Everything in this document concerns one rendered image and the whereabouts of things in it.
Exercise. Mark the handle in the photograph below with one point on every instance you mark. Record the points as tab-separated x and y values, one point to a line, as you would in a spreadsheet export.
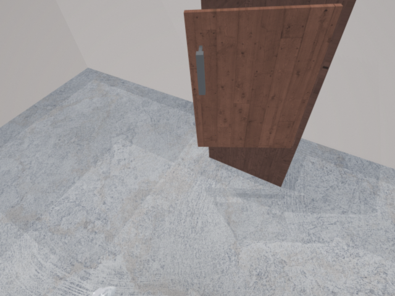
200	71

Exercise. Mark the cupboard door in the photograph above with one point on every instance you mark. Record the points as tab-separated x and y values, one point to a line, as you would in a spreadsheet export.
260	64

